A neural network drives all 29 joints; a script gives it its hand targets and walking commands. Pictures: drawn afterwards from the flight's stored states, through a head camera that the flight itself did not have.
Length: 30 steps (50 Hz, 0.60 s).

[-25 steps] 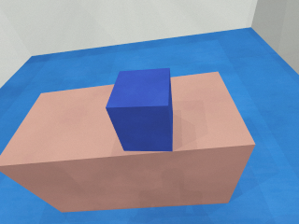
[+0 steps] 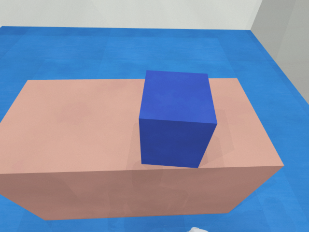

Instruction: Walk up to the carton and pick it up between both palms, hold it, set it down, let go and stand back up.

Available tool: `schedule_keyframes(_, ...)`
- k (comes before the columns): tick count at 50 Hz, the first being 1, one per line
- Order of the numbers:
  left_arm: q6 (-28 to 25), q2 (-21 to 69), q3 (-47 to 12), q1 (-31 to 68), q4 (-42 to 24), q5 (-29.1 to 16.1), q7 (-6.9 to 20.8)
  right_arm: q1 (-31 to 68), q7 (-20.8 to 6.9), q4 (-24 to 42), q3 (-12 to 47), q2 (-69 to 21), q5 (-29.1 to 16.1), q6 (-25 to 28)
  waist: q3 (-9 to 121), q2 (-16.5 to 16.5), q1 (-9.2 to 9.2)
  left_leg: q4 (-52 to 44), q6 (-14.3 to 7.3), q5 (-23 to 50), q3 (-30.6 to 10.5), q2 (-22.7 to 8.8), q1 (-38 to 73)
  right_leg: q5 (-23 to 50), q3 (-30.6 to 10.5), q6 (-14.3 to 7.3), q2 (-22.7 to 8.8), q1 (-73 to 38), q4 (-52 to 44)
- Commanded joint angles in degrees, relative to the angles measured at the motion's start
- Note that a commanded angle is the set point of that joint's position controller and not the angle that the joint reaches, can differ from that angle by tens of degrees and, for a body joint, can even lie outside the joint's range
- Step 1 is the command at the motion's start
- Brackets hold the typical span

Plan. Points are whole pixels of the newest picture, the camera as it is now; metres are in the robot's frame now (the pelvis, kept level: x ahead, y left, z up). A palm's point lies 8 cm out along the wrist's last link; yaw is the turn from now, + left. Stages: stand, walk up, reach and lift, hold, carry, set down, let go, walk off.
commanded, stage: walk up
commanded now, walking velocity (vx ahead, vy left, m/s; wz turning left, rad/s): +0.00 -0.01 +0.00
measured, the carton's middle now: (173, 120) +0.48 -0.04 -0.02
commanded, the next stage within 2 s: none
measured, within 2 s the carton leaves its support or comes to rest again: neither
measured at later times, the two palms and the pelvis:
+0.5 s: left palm out of the picture +0.13 +0.24 -0.16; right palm out of the picture +0.15 -0.24 -0.14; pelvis +0.08 +0.00 -0.01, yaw +0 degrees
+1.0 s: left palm out of the picture +0.05 +0.22 -0.15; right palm out of the picture -0.03 -0.30 -0.14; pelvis -0.01 -0.04 -0.01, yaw -2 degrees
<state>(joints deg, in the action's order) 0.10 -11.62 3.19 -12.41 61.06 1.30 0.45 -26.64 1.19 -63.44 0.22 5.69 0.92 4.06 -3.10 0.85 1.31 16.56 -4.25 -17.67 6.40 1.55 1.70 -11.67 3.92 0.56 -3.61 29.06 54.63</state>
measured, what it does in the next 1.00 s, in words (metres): steps on the spot: right foot, then left foot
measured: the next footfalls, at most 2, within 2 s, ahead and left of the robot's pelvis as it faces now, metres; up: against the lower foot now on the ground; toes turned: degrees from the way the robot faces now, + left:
right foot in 0.14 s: +0.14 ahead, -0.08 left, +0.00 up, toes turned -8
left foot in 0.58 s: +0.16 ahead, +0.11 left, +0.00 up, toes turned +9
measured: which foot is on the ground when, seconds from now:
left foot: down 0.00-0.24, up 0.26-0.56, down 0.58-1.00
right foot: up 0.00-0.12, down 0.14-0.56, up 0.58-1.00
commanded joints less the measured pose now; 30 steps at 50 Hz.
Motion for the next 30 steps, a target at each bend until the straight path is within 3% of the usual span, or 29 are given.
schedule_keyframes(1, 0.6, 1.4, -1.3, 0.3, -1.6, -0.8, -1.0, -4.3, 1.5, 0.2, -0.1, 7.4, -0.4, 0.7, -4.7, -11.8, -0.88, 3.8, 6.2, 77.5, -4.2, -12.8, -4.2, 0.3, 3.9, -0.4, 3.4, -2.5, -10.4)
schedule_keyframes(5, 0.4, 0.2, -1.6, 3.2, -1.5, -0.7, -1.9, -8.5, 2.6, -1.2, -0.2, 7.5, -0.5, -0.6, -1.7, -10.8, 0.72, 7.8, 6.5, 79.5, -7.5, -14.0, 0.5, 0.9, 6.2, -1.0, 5.2, -5.4, -20.0)
schedule_keyframes(6, 0.1, 0.5, -1.8, 2.4, -1.0, -0.7, -2.1, -8.5, 2.8, -1.5, -0.2, 7.5, -0.5, -0.8, -0.9, -10.6, 0.05, 9.2, 6.2, 79.6, -8.3, -14.8, 0.3, 1.5, 5.6, -1.7, 4.5, -8.0, -23.4)
schedule_keyframes(7, -0.1, -0.4, -1.7, -0.4, 0.2, -0.7, -2.3, -8.1, 2.7, -1.6, -0.2, 6.8, -0.7, -0.8, 0.1, -9.9, -1.17, 10.1, 5.9, 77.4, -10.1, -15.6, -0.9, 5.8, 4.0, -2.1, 2.8, -12.3, -26.6)
schedule_keyframes(9, -0.2, -6.0, -0.1, -5.4, 1.3, -0.2, -2.5, -5.2, 3.3, 1.1, -2.3, 11.0, -1.1, -0.7, 3.1, -3.8, -2.87, 18.3, 6.4, 75.1, -10.0, -17.1, -6.0, 20.3, 4.8, -3.4, 1.6, -22.3, -27.1)
schedule_keyframes(10, 0.1, -9.4, 1.3, -6.7, 1.5, -0.2, -2.4, -5.6, 3.7, 2.2, -2.2, 10.0, -2.2, -0.8, 6.6, 4.0, -3.07, 25.7, 8.1, 62.9, -9.2, -15.5, -13.4, 35.3, 2.8, -6.2, -1.2, -32.0, -23.7)
schedule_keyframes(11, 0.6, -10.9, 2.5, -10.4, 0.5, -0.4, -2.7, -4.8, 4.3, 3.0, -2.0, 9.8, -3.2, -1.3, 12.9, 9.0, -6.18, 41.0, 9.8, 41.9, -5.5, -11.3, -22.3, 58.9, -4.7, -14.3, -9.0, -42.1, -23.0)
schedule_keyframes(12, 0.7, -8.4, 1.5, -12.4, 0.6, -1.0, -3.2, -1.0, 4.0, 4.6, -1.7, 8.8, -3.4, -2.0, 15.1, 12.1, -7.25, 56.7, 9.3, -11.5, -2.3, -3.3, -31.4, 81.5, -13.8, -22.0, -18.1, -48.1, -25.5)
schedule_keyframes(13, 0.2, -4.9, -0.1, -7.7, -1.2, -0.8, -3.7, 0.7, 3.3, 3.7, -2.2, 7.6, -2.0, -2.8, 16.1, 2.9, -4.84, 55.7, 7.4, -24.1, -5.0, -4.7, -26.1, 70.3, -13.1, -22.1, -20.8, -37.8, -29.5)
schedule_keyframes(14, -0.1, -3.4, -0.8, -1.4, -2.4, -1.1, -4.1, 1.3, 2.4, 3.3, -2.3, 6.0, -0.4, -3.4, 11.0, -0.8, -2.24, 51.0, 6.7, -22.2, -6.3, -7.0, -22.4, 53.0, -8.8, -19.7, -17.6, -27.2, -32.7)
schedule_keyframes(15, 0.1, -3.5, -1.1, 1.9, -3.4, -1.6, -4.3, 1.2, 1.7, 3.5, -2.0, 3.9, 1.0, -4.0, 5.3, -2.4, -0.12, 45.8, 6.0, -19.1, -6.0, -7.7, -20.5, 38.4, -5.0, -16.2, -13.4, -19.8, -35.3)
schedule_keyframes(16, 0.3, -3.4, -1.3, 2.9, -3.9, -1.0, -4.6, 1.2, 1.2, 3.3, -1.6, 1.8, 2.0, -4.9, 1.7, -2.0, 0.5, 41.0, 6.2, -15.7, -4.5, -7.3, -20.6, 28.0, -4.1, -13.4, -10.9, -16.9, -38.1)
schedule_keyframes(17, 0.8, -4.8, -0.7, 3.3, -4.2, -0.3, -4.9, 2.3, 1.7, 3.8, -1.6, 0.5, 1.8, -5.8, -1.8, 1.3, 0.52, 40.5, 6.9, -13.9, -2.1, -5.8, -21.3, 26.8, -4.2, -12.9, -10.2, -12.8, -39.8)
schedule_keyframes(18, 1.4, -6.4, 0.1, 3.3, -4.5, -0.2, -4.8, 3.8, 2.4, 4.6, -1.7, 1.5, 1.3, -6.6, -2.1, 3.6, -0.05, 39.2, 7.1, -14.2, -0.6, -4.7, -22.9, 35.7, -4.3, -13.2, -9.6, -15.0, -37.5)
schedule_keyframes(19, 1.5, -6.8, 0.2, 1.9, -4.0, -0.1, -4.5, 4.6, 2.8, 4.9, -1.8, 2.0, 0.6, -6.8, -1.3, 3.1, -0.13, 36.9, 7.4, -14.1, -0.7, -4.8, -24.3, 46.6, -4.5, -13.4, -10.0, -16.8, -35.1)
schedule_keyframes(21, 1.4, -7.7, 0.5, 2.5, -4.7, 0.4, -4.1, 3.3, 3.2, 4.4, -2.1, 2.8, 0.0, -6.8, 1.9, 3.0, 0.42, 37.9, 7.3, -12.2, -0.5, -5.6, -23.2, 48.8, -3.5, -14.3, -10.5, -16.6, -33.2)
schedule_keyframes(23, 1.6, -8.6, 1.1, 3.4, -5.5, 0.6, -3.8, 2.1, 3.3, 4.9, -2.5, 4.4, 0.0, -6.8, 3.9, 5.5, 1.09, 34.7, 7.0, -8.3, 0.2, -6.2, -22.1, 44.2, -3.5, -13.7, -9.1, -15.9, -31.3)
schedule_keyframes(25, 2.2, -8.9, 1.2, 5.3, -6.5, 1.0, -3.4, 2.0, 3.2, 5.4, -3.0, 6.2, 0.2, -7.0, 7.0, 5.9, 2.2, 29.6, 6.5, -3.6, 0.6, -6.7, -19.3, 34.5, -2.9, -12.4, -8.0, -14.8, -30.0)
schedule_keyframes(27, 2.9, -9.0, 1.5, 6.3, -7.1, 1.0, -3.1, 0.6, 3.4, 5.2, -3.1, 6.9, 0.7, -6.7, 6.2, 3.2, 4.05, 18.2, 6.1, 7.5, 2.6, -6.6, -13.8, 22.9, -1.5, -9.2, -5.1, -10.3, -26.5)
schedule_keyframes(28, 3.4, -9.2, 1.7, 5.9, -7.8, 1.3, -2.9, -1.2, 3.6, 5.2, -3.4, 8.8, 1.2, -6.3, 5.3, -1.5, 5.84, 7.9, 5.8, 16.2, -1.0, -10.0, -9.2, 13.2, 0.1, -6.3, -1.7, -5.8, -21.1)
schedule_keyframes(29, 3.7, -6.4, 1.4, 2.8, -8.8, 1.1, -2.5, -0.9, 3.9, 6.2, -4.6, 15.4, 2.5, -5.8, 3.1, -17.6, 4.81, 2.2, 1.8, 32.2, -18.5, -26.4, -4.2, -15.0, 3.0, -2.0, 4.5, 6.4, -7.2)
schedule_keyframes(30, 5.1, -6.9, 1.8, -2.1, -8.7, 2.1, -2.3, 0.0, 4.8, 7.1, -5.1, 19.4, 1.2, -6.4, 5.4, -19.2, 2.94, 0.9, -4.9, 38.7, -26.8, -36.1, -11.1, -25.1, -3.1, 0.1, 5.2, 3.5, 7.5)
